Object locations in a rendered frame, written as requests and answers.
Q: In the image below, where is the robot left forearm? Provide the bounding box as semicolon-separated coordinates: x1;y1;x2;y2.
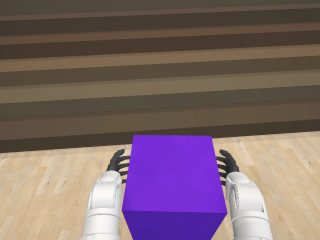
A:
78;170;122;240

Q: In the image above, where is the left robot hand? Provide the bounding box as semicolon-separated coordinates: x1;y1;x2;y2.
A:
106;149;130;184

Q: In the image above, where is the right robot hand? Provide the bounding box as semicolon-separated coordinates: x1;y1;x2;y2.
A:
215;149;240;186

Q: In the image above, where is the robot right forearm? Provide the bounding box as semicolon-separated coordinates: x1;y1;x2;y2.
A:
225;171;273;240

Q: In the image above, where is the carton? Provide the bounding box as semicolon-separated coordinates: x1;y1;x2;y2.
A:
121;135;228;240

